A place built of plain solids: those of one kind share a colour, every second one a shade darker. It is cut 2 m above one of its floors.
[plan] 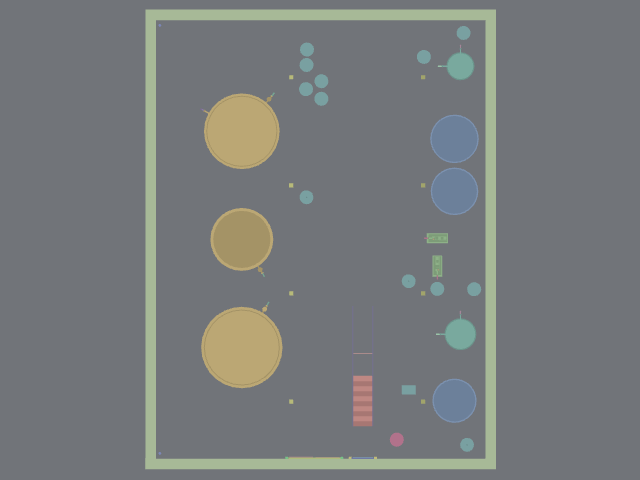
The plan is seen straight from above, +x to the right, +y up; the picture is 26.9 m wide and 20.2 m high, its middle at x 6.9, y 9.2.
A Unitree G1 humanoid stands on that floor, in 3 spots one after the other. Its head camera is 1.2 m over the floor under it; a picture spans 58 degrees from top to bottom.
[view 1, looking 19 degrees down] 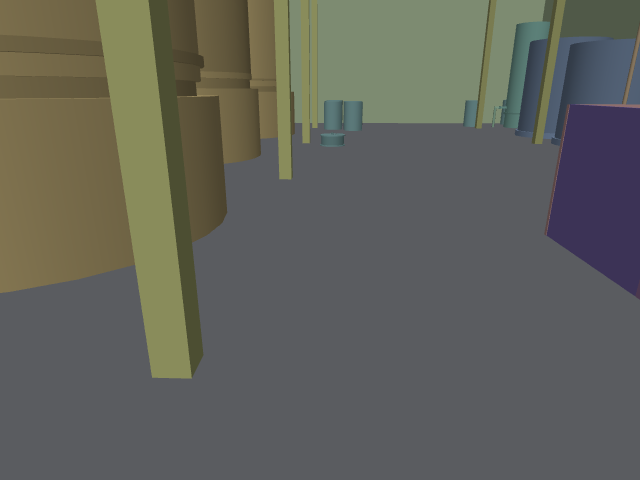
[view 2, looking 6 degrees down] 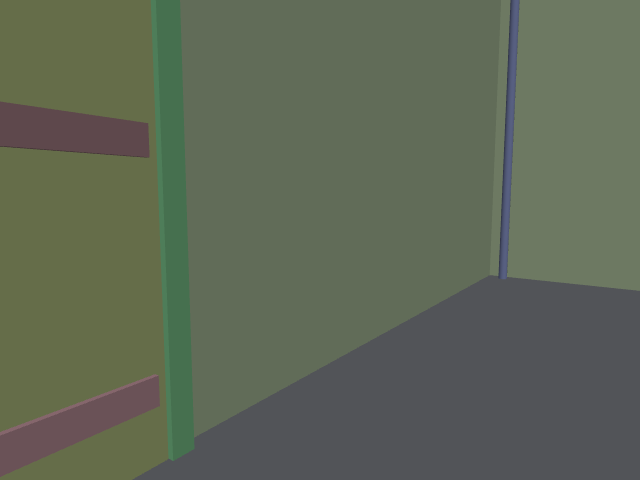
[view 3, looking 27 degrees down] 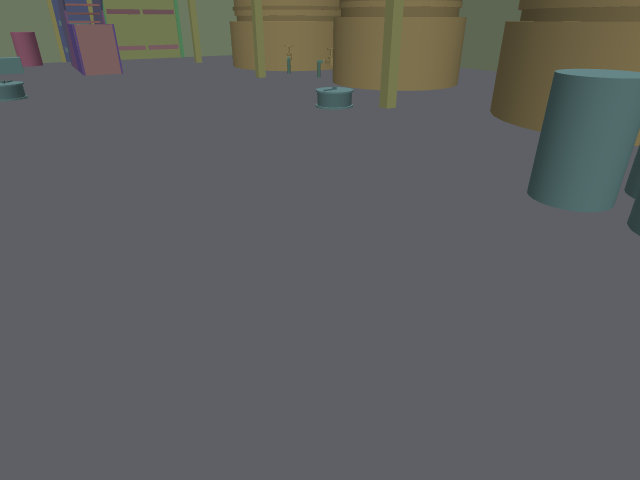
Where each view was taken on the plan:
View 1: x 6.40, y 0.72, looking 92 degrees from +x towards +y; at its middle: ground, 3.69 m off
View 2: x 6.66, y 1.70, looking -144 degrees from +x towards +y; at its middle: wall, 2.91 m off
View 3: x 10.19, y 16.75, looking -122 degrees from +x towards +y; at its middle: ground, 2.64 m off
